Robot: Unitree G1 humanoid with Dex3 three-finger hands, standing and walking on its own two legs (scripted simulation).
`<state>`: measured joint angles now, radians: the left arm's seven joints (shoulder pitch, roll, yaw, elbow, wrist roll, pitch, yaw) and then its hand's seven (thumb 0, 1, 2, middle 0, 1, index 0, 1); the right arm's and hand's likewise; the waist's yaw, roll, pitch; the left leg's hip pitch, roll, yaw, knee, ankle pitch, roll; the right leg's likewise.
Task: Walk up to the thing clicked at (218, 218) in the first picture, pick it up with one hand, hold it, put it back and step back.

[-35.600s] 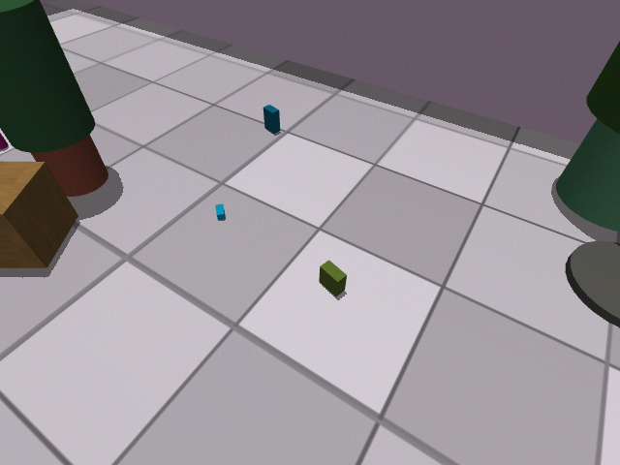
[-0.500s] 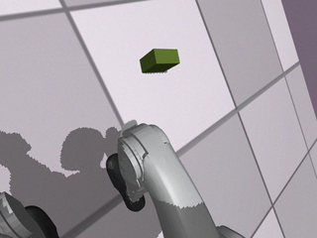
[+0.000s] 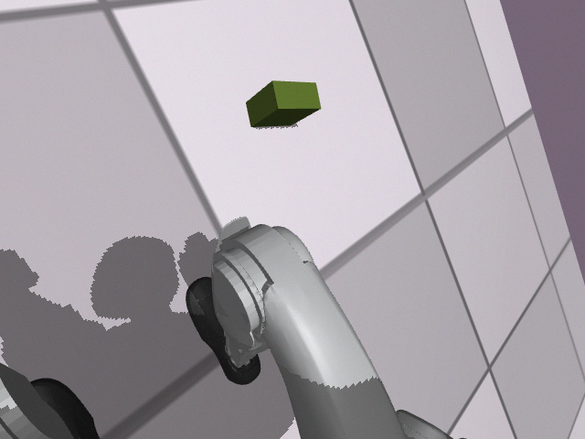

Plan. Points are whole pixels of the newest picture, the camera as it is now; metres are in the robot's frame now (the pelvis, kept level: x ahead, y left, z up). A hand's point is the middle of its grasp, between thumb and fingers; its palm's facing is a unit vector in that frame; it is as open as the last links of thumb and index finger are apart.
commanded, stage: rest palm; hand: left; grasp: from above
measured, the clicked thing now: out of the picture +0.46 +0.34 -0.30
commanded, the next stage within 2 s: close in 0.30 s
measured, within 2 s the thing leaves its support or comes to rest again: neither
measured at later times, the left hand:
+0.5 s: hand out of the picture +0.45 +0.33 -0.27, palm faces -0.14 -0.39 -0.91, open 13.3 cm
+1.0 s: hand out of the picture +0.46 +0.32 -0.26, palm faces -0.13 -0.39 -0.91, open 10.2 cm
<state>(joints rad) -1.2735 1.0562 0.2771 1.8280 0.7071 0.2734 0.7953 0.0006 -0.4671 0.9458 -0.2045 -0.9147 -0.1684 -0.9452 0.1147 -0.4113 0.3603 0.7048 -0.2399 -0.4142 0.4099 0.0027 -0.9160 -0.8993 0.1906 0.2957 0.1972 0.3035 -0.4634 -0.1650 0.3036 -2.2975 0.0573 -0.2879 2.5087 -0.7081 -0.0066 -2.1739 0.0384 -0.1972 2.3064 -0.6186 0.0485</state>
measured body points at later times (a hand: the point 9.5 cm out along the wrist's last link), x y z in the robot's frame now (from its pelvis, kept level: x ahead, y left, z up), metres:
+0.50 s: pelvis +0.00 +0.00 +0.00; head +0.32 +0.11 +0.30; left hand +0.46 +0.34 -0.22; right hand +0.00 -0.24 -0.03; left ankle +0.07 +0.13 -0.28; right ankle +0.13 -0.12 -0.28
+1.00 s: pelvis +0.00 +0.00 +0.00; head +0.31 +0.11 +0.30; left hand +0.47 +0.33 -0.21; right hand +0.00 -0.24 -0.03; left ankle +0.07 +0.13 -0.28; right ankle +0.13 -0.12 -0.28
